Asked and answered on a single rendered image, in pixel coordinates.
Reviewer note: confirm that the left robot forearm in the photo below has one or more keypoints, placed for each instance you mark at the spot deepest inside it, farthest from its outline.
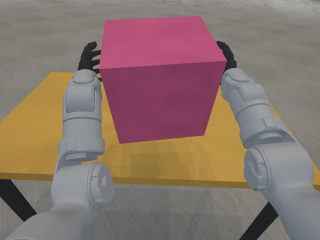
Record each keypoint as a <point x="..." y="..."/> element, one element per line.
<point x="81" y="117"/>

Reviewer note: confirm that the robot right hand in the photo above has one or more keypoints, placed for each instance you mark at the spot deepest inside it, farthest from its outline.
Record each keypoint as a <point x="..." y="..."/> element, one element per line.
<point x="231" y="63"/>

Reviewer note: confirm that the table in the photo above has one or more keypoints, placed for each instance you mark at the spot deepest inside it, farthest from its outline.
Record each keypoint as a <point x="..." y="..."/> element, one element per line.
<point x="29" y="145"/>

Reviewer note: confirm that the robot left hand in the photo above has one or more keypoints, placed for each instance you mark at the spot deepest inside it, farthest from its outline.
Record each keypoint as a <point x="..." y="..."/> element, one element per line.
<point x="86" y="61"/>

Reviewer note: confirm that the carton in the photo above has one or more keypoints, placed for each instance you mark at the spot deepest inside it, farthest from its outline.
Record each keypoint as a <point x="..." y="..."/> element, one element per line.
<point x="161" y="76"/>

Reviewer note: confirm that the right robot upper arm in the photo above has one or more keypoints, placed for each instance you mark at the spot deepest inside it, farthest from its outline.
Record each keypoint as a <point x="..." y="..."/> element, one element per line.
<point x="283" y="173"/>

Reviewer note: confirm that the right robot forearm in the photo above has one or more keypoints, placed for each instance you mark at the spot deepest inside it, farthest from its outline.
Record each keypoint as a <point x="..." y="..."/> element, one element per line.
<point x="253" y="112"/>

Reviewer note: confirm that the left robot upper arm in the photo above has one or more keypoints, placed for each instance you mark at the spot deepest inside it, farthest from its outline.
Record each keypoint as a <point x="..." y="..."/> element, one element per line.
<point x="78" y="193"/>

